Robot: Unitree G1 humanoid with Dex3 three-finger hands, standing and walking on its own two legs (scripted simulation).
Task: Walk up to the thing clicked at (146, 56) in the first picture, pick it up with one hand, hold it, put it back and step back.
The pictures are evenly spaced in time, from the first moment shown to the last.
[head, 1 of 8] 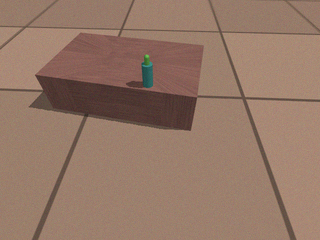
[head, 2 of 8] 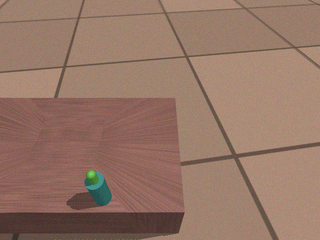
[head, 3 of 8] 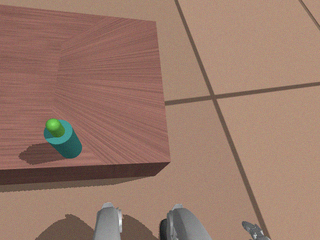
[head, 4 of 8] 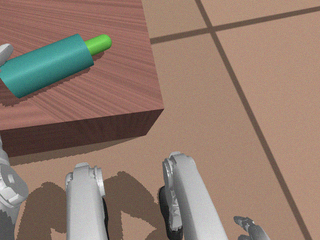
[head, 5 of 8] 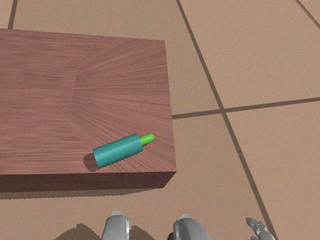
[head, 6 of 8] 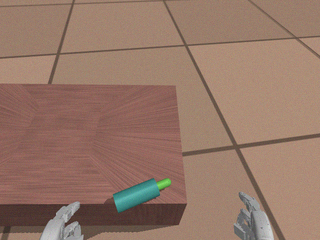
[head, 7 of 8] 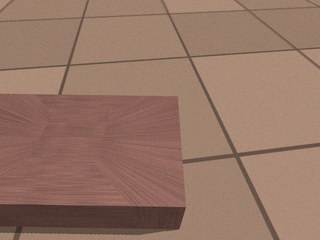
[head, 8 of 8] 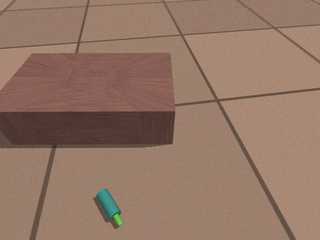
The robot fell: no
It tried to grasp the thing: yes
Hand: left
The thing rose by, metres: 0.01
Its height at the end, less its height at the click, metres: -0.44
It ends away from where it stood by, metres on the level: 0.57
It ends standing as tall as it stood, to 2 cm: no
